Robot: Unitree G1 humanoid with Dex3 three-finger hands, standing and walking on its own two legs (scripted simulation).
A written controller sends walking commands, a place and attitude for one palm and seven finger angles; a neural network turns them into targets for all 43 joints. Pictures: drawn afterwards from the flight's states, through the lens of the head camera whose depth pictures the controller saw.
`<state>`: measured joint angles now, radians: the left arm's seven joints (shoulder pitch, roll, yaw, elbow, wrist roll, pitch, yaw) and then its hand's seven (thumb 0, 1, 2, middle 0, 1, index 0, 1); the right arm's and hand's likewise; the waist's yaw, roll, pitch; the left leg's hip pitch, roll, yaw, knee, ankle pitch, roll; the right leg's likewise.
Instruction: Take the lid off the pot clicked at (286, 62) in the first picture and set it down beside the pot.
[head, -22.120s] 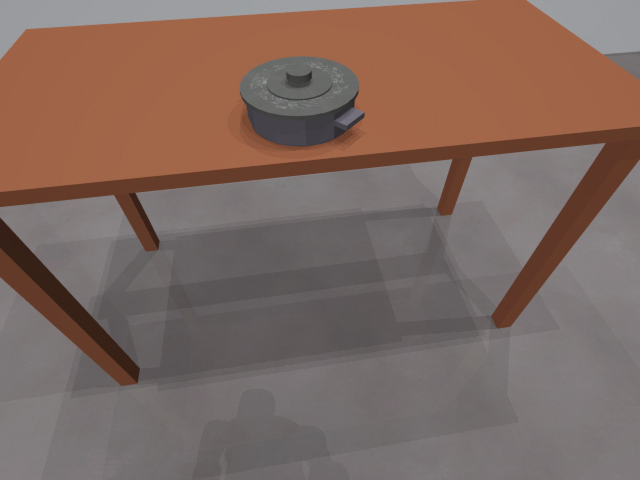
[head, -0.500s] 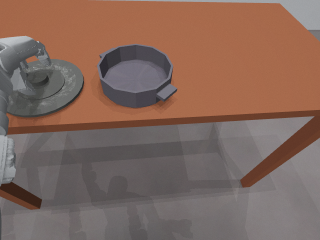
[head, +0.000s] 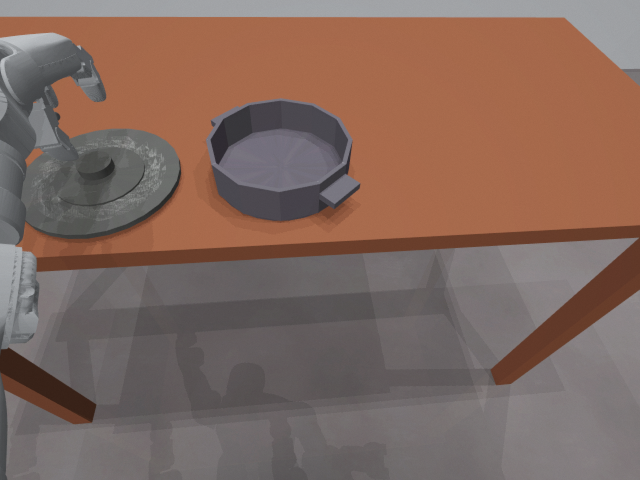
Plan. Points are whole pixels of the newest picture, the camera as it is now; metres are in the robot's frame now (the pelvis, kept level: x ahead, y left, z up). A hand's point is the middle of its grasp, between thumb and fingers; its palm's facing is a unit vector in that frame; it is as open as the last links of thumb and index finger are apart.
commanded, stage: raise the empty hand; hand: left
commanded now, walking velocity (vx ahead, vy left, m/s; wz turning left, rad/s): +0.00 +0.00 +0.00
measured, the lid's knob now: (95, 165) +0.50 +0.29 +0.11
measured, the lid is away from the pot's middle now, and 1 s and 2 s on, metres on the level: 0.25 0.25 0.25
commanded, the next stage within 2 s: draw the hand back to the body in 0.70 s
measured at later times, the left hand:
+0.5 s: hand (38, 64) +0.48 +0.28 +0.26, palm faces -0.24 -0.12 -0.96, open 11.0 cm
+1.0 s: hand (28, 58) +0.47 +0.28 +0.27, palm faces -0.21 -0.12 -0.97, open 11.0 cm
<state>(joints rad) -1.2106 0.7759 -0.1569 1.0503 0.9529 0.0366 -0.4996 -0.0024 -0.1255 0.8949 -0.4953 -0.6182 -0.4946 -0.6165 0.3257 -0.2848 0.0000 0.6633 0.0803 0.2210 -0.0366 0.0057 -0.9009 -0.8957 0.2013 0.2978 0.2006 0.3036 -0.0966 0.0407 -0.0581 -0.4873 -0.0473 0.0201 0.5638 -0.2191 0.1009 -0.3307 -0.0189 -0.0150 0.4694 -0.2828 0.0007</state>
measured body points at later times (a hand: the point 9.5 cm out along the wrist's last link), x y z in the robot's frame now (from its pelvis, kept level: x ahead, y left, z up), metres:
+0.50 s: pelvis +0.01 -0.01 +0.00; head +0.06 +0.00 +0.45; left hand +0.49 +0.29 +0.31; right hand +0.03 -0.29 -0.12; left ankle +0.03 +0.05 -0.73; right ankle -0.03 -0.16 -0.73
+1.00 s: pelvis +0.01 -0.02 +0.01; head +0.06 -0.02 +0.45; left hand +0.48 +0.29 +0.32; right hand +0.06 -0.30 -0.12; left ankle +0.03 +0.05 -0.73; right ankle -0.03 -0.17 -0.73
